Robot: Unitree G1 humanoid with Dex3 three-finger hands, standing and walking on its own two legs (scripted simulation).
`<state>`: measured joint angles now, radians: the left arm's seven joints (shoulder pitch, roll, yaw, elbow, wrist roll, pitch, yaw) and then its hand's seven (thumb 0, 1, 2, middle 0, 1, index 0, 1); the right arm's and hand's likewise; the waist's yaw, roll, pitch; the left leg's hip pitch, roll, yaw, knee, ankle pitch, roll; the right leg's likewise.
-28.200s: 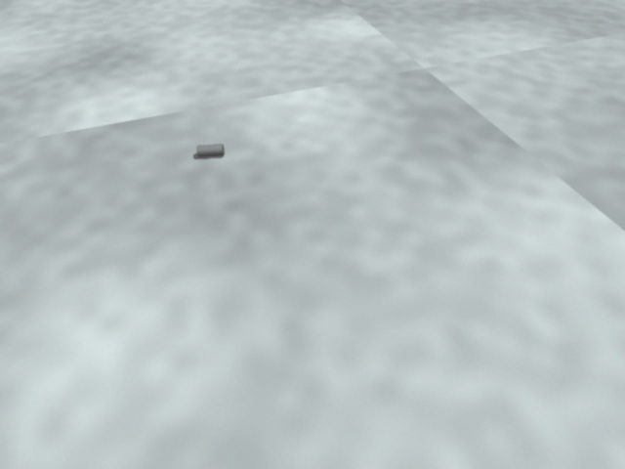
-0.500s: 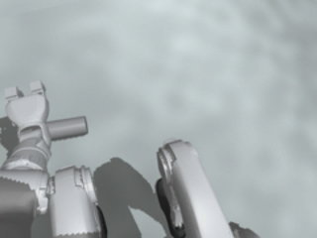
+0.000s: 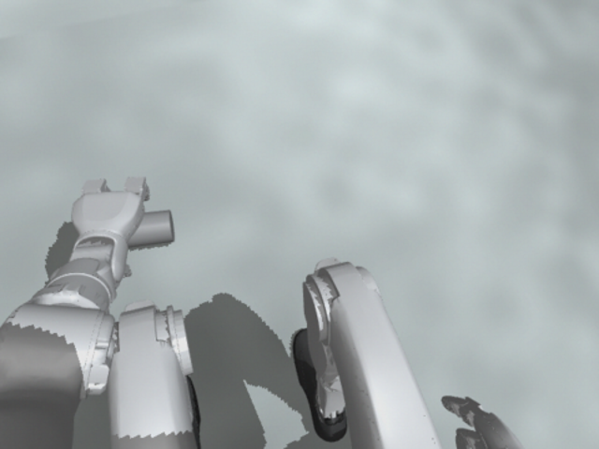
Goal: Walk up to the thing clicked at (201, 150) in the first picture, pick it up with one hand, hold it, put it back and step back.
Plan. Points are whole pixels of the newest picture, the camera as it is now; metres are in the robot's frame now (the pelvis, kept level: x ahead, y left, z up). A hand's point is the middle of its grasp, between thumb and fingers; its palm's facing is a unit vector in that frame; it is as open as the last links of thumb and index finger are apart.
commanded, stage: home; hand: left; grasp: from above
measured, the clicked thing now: (134, 230) +0.50 +0.18 -0.32
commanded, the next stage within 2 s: none
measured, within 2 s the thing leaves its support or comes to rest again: neither
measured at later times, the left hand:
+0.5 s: hand (39, 248) +0.41 +0.23 -0.06, palm faces -0.39 -0.35 -0.85, open 9.7 cm
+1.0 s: hand out of the picture +0.27 +0.20 +0.16, palm faces -0.07 -0.91 -0.41, open 7.4 cm
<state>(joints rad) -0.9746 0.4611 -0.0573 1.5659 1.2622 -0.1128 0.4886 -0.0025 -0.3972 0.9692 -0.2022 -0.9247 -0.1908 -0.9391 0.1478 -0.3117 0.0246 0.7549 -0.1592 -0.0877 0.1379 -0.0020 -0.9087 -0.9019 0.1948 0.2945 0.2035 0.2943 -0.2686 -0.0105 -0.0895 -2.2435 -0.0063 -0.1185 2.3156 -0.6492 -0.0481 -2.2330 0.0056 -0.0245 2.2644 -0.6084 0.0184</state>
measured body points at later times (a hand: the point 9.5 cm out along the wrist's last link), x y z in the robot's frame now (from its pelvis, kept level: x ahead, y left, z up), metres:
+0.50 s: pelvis +0.02 +0.01 +0.07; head +0.21 +0.02 +0.48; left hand +0.43 +0.25 -0.01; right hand +0.11 -0.26 -0.07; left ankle +0.09 +0.14 -0.32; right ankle +0.11 -0.12 -0.32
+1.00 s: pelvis +0.04 +0.01 +0.25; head +0.14 +0.03 +0.69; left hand +0.27 +0.25 +0.19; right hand +0.26 -0.21 +0.16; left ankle +0.09 +0.14 -0.32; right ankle +0.11 -0.12 -0.32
